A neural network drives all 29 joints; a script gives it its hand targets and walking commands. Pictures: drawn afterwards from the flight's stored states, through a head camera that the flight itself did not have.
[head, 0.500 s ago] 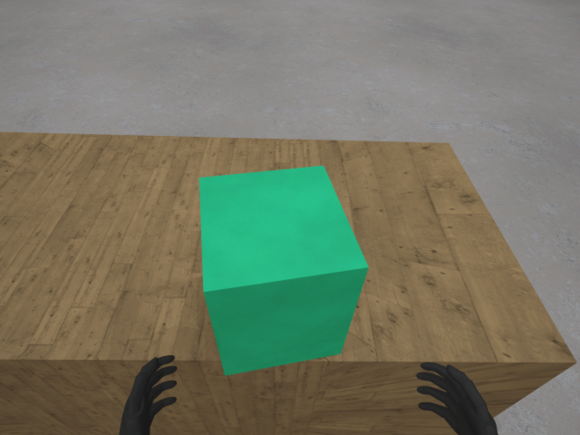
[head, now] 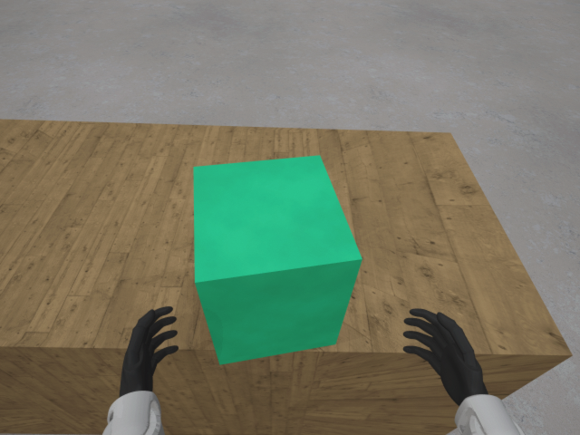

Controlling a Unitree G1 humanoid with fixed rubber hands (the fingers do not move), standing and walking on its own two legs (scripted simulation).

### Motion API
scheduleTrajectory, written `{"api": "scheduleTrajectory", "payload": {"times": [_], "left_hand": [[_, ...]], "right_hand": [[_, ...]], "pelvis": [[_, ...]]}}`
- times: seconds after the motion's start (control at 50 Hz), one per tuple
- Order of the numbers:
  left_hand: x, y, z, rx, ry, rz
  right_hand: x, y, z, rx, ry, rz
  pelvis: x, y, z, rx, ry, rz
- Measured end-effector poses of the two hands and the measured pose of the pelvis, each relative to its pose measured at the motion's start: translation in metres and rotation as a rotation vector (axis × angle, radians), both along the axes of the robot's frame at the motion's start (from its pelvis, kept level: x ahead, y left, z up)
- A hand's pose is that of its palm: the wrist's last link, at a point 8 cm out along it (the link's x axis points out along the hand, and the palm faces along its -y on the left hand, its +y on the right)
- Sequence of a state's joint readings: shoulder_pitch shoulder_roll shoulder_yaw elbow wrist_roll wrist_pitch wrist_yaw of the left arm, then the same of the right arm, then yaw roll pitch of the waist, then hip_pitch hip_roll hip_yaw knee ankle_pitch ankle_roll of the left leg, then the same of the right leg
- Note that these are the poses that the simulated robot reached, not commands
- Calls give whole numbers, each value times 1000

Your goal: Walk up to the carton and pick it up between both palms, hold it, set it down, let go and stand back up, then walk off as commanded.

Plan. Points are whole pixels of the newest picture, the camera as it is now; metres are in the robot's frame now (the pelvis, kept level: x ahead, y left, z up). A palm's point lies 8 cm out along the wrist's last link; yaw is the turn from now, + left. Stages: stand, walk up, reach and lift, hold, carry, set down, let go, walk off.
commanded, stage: reach and lift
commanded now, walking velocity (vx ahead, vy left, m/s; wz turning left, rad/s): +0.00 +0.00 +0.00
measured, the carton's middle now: (269, 261) +0.39 +0.08 +0.00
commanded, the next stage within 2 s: none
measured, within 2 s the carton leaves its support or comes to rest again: neither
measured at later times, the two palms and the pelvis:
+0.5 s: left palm (136, 315) +0.25 +0.23 +0.06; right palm (442, 303) +0.31 -0.16 +0.06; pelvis +0.00 +0.00 +0.00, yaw -1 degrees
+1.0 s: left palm (133, 269) +0.30 +0.25 +0.09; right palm (422, 238) +0.39 -0.14 +0.09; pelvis -0.01 +0.00 +0.00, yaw +0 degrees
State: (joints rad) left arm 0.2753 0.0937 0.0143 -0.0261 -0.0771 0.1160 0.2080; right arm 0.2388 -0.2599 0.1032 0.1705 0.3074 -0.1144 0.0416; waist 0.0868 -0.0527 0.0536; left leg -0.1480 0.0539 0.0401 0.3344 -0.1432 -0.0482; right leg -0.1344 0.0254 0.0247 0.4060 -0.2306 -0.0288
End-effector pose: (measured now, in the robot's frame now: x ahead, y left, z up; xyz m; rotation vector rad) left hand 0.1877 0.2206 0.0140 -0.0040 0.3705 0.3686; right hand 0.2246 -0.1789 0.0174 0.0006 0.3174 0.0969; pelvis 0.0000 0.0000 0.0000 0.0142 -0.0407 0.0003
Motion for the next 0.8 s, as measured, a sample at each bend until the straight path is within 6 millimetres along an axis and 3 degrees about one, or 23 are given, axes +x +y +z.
{"api": "scheduleTrajectory", "payload": {"times": [0.24, 0.8], "left_hand": [[31, 8, 28, 2, -20, -7], [89, 21, 68, -55, -7, -11]], "right_hand": [[45, 13, 20, 15, -37, 9], [130, 33, 62, -9, -64, 46]], "pelvis": [[3, 2, 2, -9, -2, -1], [-8, -2, 1, -12, 64, -7]]}}
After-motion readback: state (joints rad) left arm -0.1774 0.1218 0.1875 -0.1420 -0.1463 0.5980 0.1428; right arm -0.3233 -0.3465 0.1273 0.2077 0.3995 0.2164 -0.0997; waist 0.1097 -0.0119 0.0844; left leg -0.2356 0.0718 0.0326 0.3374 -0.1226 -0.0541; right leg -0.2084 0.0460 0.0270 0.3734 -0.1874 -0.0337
